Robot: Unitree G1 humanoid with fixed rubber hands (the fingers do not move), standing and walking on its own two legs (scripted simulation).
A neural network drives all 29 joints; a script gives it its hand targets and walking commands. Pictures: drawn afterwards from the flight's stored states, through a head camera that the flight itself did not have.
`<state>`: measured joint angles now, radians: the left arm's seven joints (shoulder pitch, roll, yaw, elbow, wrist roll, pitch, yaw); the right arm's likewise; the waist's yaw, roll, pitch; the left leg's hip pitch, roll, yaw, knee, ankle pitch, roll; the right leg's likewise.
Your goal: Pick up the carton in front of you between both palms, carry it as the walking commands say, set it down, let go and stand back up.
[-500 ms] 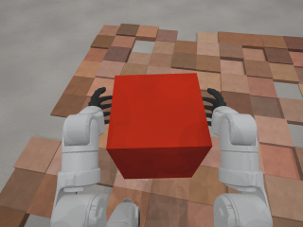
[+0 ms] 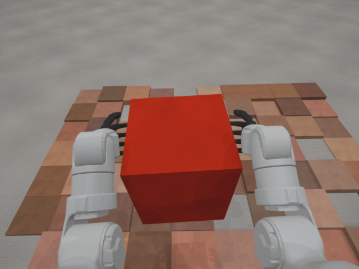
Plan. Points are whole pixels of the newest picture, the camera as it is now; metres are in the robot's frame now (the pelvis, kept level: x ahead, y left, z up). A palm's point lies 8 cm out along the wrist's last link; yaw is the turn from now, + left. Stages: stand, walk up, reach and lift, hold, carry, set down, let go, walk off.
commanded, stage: carry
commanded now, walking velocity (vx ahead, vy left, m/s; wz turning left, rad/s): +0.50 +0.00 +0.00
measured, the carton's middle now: (180, 162) +0.36 -0.02 +0.05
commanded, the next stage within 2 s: none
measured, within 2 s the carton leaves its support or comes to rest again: neither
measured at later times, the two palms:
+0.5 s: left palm (108, 77) +0.66 +0.17 +0.12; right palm (203, 69) +0.67 -0.13 +0.12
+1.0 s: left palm (124, 53) +0.90 +0.15 +0.08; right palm (196, 48) +0.91 -0.14 +0.08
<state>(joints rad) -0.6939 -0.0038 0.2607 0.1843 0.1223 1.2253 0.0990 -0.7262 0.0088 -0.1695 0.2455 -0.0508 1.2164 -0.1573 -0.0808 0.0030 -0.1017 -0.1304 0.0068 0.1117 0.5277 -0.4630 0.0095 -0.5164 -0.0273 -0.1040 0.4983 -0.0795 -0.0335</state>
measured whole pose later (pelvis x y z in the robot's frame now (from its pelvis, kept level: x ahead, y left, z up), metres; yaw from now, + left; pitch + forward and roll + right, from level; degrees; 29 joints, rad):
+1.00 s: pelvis +0.63 +0.00 -0.01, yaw +1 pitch +3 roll -2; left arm -0.23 -0.15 0.11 -0.27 0.14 1.21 0.11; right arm -0.23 0.14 -0.14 -0.29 -0.13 1.21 -0.09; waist 0.01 0.04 -0.09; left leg -0.11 0.05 0.11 0.75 -0.31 0.02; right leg -0.45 0.02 -0.20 0.47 0.06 -0.08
